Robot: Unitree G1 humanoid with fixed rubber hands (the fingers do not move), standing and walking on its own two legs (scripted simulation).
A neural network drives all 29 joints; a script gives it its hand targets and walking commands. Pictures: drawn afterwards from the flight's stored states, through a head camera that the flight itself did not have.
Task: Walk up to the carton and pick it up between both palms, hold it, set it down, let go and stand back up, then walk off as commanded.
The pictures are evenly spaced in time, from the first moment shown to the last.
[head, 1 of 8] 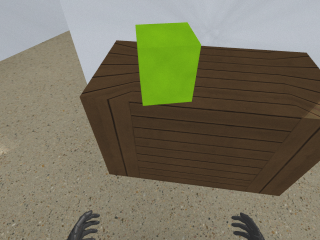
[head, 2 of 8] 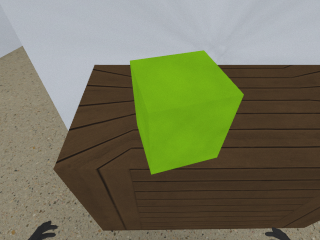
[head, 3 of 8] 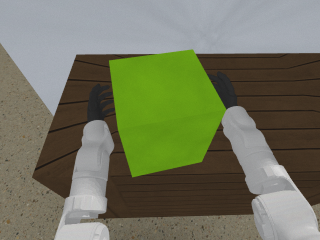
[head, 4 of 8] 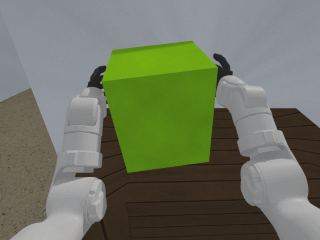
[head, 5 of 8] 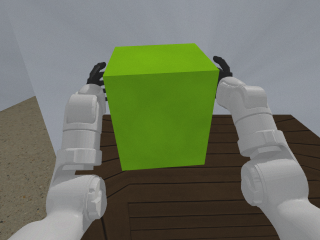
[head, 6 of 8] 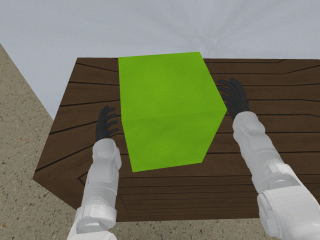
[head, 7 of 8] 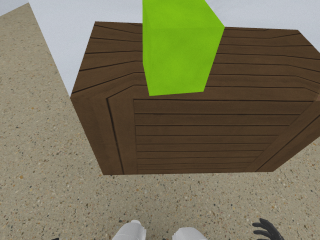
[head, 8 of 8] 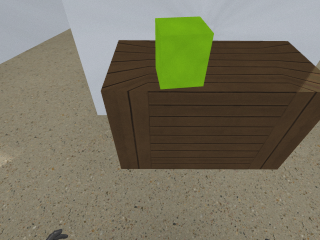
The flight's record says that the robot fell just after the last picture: no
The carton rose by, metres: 0.20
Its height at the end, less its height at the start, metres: +0.00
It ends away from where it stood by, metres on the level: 0.02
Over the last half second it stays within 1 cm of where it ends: yes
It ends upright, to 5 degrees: yes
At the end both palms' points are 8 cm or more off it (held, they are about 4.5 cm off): yes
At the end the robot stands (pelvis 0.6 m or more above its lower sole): yes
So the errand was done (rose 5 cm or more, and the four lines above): yes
